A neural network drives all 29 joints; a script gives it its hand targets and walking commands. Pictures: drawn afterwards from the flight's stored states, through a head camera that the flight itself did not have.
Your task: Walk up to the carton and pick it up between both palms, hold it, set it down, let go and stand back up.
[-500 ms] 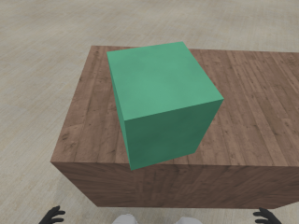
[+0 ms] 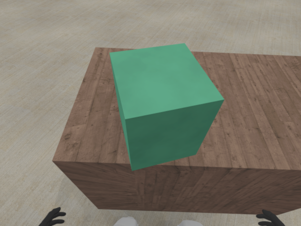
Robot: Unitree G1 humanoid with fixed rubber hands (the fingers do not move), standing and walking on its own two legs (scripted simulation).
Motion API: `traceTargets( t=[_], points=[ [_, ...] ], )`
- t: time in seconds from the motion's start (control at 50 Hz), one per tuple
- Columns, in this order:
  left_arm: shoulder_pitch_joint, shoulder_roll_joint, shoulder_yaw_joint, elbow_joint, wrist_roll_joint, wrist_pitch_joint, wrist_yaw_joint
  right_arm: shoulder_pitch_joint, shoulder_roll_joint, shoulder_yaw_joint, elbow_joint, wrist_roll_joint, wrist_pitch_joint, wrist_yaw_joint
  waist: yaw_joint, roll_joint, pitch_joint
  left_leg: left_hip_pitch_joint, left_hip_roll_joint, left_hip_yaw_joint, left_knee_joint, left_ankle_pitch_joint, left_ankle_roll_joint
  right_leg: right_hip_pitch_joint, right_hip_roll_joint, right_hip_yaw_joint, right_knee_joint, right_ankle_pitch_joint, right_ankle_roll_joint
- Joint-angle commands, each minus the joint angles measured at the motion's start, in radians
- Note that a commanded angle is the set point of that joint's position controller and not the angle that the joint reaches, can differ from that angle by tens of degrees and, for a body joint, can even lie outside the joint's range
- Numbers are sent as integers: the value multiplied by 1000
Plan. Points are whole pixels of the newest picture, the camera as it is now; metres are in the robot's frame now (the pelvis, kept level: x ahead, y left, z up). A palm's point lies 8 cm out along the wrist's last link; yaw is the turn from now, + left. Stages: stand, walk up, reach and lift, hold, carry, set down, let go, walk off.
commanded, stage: walk up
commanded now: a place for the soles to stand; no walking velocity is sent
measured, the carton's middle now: (157, 109) +0.40 +0.01 +0.08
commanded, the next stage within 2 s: none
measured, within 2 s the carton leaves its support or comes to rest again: neither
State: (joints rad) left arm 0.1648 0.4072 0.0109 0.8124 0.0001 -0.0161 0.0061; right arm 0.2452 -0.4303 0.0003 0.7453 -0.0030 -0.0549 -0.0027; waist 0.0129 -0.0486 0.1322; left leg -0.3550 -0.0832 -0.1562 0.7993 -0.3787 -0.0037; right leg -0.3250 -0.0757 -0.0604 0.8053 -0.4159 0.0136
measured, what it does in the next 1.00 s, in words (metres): stands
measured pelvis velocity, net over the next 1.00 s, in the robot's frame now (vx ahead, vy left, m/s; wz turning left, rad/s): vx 0.00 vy -0.02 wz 0.02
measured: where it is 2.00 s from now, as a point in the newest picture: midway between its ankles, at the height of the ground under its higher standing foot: outside the picture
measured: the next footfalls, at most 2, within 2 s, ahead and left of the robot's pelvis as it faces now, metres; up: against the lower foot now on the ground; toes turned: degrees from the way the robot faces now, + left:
none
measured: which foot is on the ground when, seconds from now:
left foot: down 0.00-1.00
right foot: down 0.00-1.00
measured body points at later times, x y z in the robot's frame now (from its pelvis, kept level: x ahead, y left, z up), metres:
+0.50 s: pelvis +0.00 -0.01 +0.00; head +0.03 +0.01 +0.45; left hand +0.12 +0.30 -0.12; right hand +0.11 -0.33 -0.08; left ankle +0.04 +0.13 -0.71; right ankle +0.01 -0.13 -0.71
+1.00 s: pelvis +0.00 -0.02 +0.00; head +0.02 +0.00 +0.45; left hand +0.11 +0.29 -0.11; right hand +0.12 -0.34 -0.08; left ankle +0.04 +0.13 -0.71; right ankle +0.01 -0.13 -0.71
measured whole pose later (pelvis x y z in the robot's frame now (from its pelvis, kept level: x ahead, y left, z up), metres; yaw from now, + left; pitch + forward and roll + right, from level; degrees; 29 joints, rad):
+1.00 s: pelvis +0.00 -0.02 +0.00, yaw +1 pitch -4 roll +0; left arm 0.16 0.41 0.01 0.81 0.00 -0.01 0.00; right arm 0.25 -0.43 0.00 0.75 0.00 -0.05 0.00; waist 0.01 -0.04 0.13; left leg -0.34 -0.07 -0.19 0.80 -0.38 -0.02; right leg -0.31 -0.04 -0.07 0.80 -0.42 0.00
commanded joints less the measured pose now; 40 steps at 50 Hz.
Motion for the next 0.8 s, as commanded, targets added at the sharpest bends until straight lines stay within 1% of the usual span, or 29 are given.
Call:
traceTargets(
  t=[0.0, 0.02, 0.04, 0.08, 0.12, 0.14, 0.16, 0.2, 0.22, 0.26, 0.28, 0.3, 0.32, 0.36, 0.4, 0.42, 0.44, 0.48, 0.5, 0.54, 0.56, 0.58, 0.6, 0.64, 0.68, 0.7, 0.72, 0.74, 0.78],
  points=[
    [-60, 207, 84, -65, 8, 4, -14, 8, -267, -90, -23, -12, -23, -26, 10, 163, -151, 19, 224, -431, -300, 214, 207, -4, 34, 63, -23, -69, -54],
    [-52, 207, 84, -61, 9, 3, -13, -1, -272, -89, -22, -14, -23, -29, 17, 161, -137, 0, 233, -465, -311, 192, 215, 3, 35, 83, -54, -98, -57],
    [-43, 210, 84, -55, 10, -2, -15, -20, -271, -86, -24, -15, -21, -30, 26, 158, -132, -38, 216, -434, -303, 180, 197, 45, 30, 93, -103, -87, -63],
    [-14, 240, 94, -44, 15, -18, -16, -44, -230, -71, -29, -11, -16, -29, 47, 105, -142, -136, 136, -256, -235, 196, 128, 177, -35, 148, -224, -3, -88],
    [20, 283, 107, -37, 19, -27, -14, -27, -195, -70, -27, -7, -13, -26, 45, 51, -169, -139, 40, -53, -62, 188, 62, 208, -160, 276, -315, 38, -160],
    [18, 299, 109, -33, 18, -27, -12, -8, -199, -76, -20, -4, -10, -26, 34, 36, -171, -92, 22, 23, 12, 164, 49, 173, -226, 314, -338, 60, -209],
    [-10, 297, 106, -40, 15, -25, -12, 13, -204, -81, -8, -4, -9, -26, 13, 41, -162, -47, 26, 47, 12, 123, 54, 127, -240, 294, -316, 100, -226],
    [-46, 278, 101, -50, 16, -16, -13, 49, -199, -83, -2, -8, -14, -21, -8, 47, -166, 20, 42, 10, -73, 196, 78, 73, -181, 198, -243, 132, -180],
    [-60, 264, 99, -58, 13, -11, -15, 49, -208, -85, -5, -10, -17, -20, -9, 62, -163, 31, 64, -51, -136, 231, 98, 50, -124, 138, -189, 118, -139],
    [-71, 224, 92, -65, 8, 0, -16, 24, -247, -90, -19, -9, -23, -22, 3, 136, -178, 35, 173, -299, -259, 228, 166, 26, 2, 38, -49, 12, -64],
    [-61, 208, 86, -61, 8, 5, -15, 12, -267, -91, -20, -12, -23, -25, 9, 164, -154, 19, 217, -422, -298, 200, 203, -3, 33, 57, -23, -67, -54],
    [-56, 205, 85, -61, 7, 5, -15, 2, -278, -90, -21, -16, -22, -29, 17, 167, -134, -6, 234, -469, -316, 182, 216, 1, 39, 75, -42, -108, -55],
    [-42, 208, 87, -53, 10, -1, -16, -20, -272, -85, -24, -16, -21, -30, 28, 162, -120, -43, 220, -442, -308, 176, 200, 46, 34, 89, -105, -100, -61],
    [-11, 242, 96, -44, 15, -18, -16, -48, -232, -72, -30, -11, -16, -29, 49, 109, -141, -139, 135, -254, -235, 198, 128, 184, -35, 146, -224, -4, -88],
    [22, 287, 109, -34, 17, -27, -15, -26, -198, -71, -27, -5, -12, -27, 47, 44, -165, -137, 34, -45, -41, 199, 60, 207, -172, 287, -324, 47, -169],
    [17, 301, 111, -33, 16, -27, -12, -7, -201, -78, -20, -4, -9, -28, 33, 46, -167, -87, 20, 33, 27, 162, 47, 169, -238, 319, -338, 82, -219],
    [-9, 301, 108, -40, 14, -23, -13, 16, -207, -82, -9, -4, -9, -27, 14, 52, -163, -46, 26, 54, 25, 117, 51, 128, -250, 297, -313, 127, -233],
    [-42, 281, 102, -52, 15, -16, -13, 54, -199, -83, -1, -7, -14, -23, -10, 47, -160, 27, 43, 15, -69, 202, 78, 67, -190, 203, -239, 150, -185],
    [-62, 264, 100, -62, 13, -10, -15, 58, -206, -85, -5, -9, -17, -21, -13, 67, -162, 44, 66, -52, -140, 240, 99, 45, -128, 138, -183, 140, -140],
    [-73, 221, 92, -69, 5, 2, -16, 22, -252, -91, -18, -12, -23, -23, 5, 154, -167, 38, 180, -317, -265, 247, 176, 10, 9, 36, -30, 1, -60],
    [-65, 207, 88, -67, 5, 7, -15, 16, -275, -92, -20, -15, -23, -27, 9, 167, -144, 22, 229, -448, -305, 215, 216, -15, 36, 58, -9, -86, -52],
    [-55, 203, 86, -64, 6, 6, -14, 3, -283, -90, -22, -16, -22, -30, 16, 171, -127, -2, 243, -487, -319, 196, 226, -7, 40, 76, -34, -121, -53],
    [-42, 210, 88, -55, 7, 0, -15, -20, -281, -87, -24, -17, -21, -32, 29, 169, -119, -45, 224, -454, -307, 190, 208, 44, 34, 91, -99, -99, -60],
    [-8, 240, 97, -44, 15, -18, -17, -50, -230, -69, -34, -11, -16, -31, 51, 110, -128, -151, 134, -259, -233, 196, 127, 187, -35, 147, -230, -4, -87],
    [31, 292, 111, -34, 19, -28, -14, -29, -194, -69, -28, -5, -11, -28, 49, 45, -150, -141, 27, -35, -24, 189, 57, 200, -184, 305, -341, 32, -177],
    [20, 305, 113, -35, 16, -27, -12, -10, -202, -78, -18, -4, -7, -29, 34, 51, -154, -86, 16, 45, 33, 138, 44, 162, -250, 328, -350, 92, -228],
    [-6, 302, 109, -41, 14, -26, -13, 14, -206, -81, -10, -4, -7, -28, 15, 55, -155, -47, 24, 63, 32, 91, 50, 131, -261, 308, -325, 146, -241],
    [-29, 294, 107, -45, 15, -23, -13, 40, -202, -82, -3, -6, -9, -26, 0, 42, -156, -8, 34, 52, -3, 113, 62, 102, -245, 270, -288, 173, -227],
    [-59, 266, 102, -58, 11, -12, -15, 59, -206, -86, -2, -10, -17, -22, -13, 58, -160, 55, 60, -33, -128, 256, 94, 47, -144, 153, -195, 168, -149]
  ],
)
